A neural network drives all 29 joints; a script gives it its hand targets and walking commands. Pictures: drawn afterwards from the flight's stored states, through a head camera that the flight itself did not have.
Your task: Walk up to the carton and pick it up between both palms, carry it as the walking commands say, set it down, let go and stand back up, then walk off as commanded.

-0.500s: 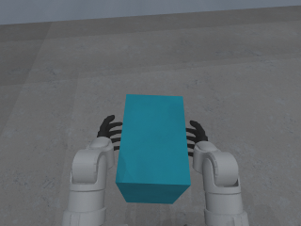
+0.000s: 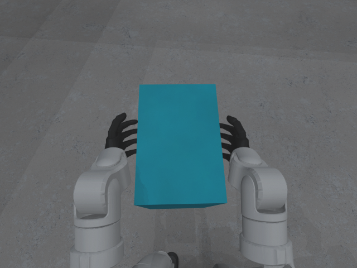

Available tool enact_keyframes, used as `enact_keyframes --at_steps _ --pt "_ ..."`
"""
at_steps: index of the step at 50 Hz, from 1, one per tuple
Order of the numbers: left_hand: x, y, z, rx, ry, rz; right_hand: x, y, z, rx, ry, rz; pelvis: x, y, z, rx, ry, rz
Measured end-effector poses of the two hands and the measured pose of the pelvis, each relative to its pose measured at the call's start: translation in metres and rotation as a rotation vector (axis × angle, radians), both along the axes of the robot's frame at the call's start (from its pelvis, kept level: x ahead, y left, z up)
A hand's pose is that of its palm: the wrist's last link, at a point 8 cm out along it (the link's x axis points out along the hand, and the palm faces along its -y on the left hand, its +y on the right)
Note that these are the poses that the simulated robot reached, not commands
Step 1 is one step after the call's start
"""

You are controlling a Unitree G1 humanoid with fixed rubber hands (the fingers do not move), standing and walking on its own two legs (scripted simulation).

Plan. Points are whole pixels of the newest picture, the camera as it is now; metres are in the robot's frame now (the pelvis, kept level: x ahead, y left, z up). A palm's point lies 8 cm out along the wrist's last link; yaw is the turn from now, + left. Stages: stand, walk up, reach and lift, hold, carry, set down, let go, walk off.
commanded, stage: carry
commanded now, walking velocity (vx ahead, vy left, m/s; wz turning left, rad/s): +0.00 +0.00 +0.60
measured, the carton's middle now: (177, 157) +0.34 +0.01 +0.01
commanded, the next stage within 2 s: none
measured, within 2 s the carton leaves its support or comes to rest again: neither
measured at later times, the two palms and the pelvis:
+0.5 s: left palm (64, 190) +0.24 +0.21 +0.08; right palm (189, 156) +0.31 -0.01 +0.08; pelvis +0.00 +0.01 +0.00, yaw +16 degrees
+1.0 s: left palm (32, 235) +0.16 +0.25 +0.08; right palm (158, 165) +0.29 +0.05 +0.08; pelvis -0.03 -0.01 -0.01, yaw +34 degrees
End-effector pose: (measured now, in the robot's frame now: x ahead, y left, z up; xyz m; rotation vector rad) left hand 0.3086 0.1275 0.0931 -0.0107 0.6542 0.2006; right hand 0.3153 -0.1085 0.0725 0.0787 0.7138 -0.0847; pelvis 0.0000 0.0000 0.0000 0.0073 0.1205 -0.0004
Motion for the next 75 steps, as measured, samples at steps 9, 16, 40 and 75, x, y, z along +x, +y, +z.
enact_keyframes --at_steps 9,16,40,75 --pt "-0.021 0.000 -0.010 -0.030 0.066 0.003 -0.020 -0.001 -0.002 -0.077 0.057 0.055 0.003 -0.011 0.001 0.028 -0.045 0.140" --pt "-0.033 0.038 -0.014 -0.062 -0.006 0.075 -0.006 0.039 0.014 -0.112 -0.016 0.115 0.005 0.005 -0.010 0.045 -0.048 0.200" --pt "-0.097 0.090 -0.002 -0.013 0.035 0.402 -0.007 0.111 -0.001 -0.046 0.018 0.436 -0.006 -0.019 -0.003 0.020 -0.063 0.506" --pt "-0.243 0.095 -0.004 -0.039 0.027 0.785 -0.077 0.169 0.006 -0.065 -0.001 0.819 -0.045 -0.079 0.003 0.052 -0.016 0.918"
